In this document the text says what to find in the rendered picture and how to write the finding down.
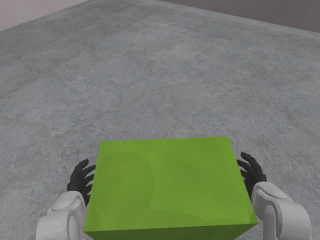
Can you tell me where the robot right forearm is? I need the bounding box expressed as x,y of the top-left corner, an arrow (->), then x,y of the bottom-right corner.
251,181 -> 312,240

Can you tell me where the robot left forearm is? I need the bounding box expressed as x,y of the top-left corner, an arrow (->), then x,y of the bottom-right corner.
33,191 -> 86,240

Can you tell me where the robot left hand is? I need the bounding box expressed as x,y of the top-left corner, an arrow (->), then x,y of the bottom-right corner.
67,159 -> 96,207

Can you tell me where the carton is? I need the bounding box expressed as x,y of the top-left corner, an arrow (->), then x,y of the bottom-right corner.
83,136 -> 258,240

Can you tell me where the robot right hand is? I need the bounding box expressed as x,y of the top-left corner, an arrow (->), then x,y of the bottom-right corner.
236,152 -> 267,201

